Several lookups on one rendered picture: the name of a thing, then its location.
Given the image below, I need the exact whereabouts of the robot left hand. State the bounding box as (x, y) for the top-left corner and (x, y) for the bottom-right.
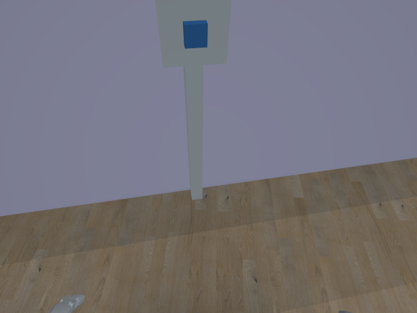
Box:
(48, 294), (85, 313)

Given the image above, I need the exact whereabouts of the panel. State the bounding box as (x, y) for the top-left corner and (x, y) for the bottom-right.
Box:
(155, 0), (232, 200)

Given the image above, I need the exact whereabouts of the button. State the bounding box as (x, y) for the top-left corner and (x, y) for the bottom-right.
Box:
(183, 20), (208, 49)

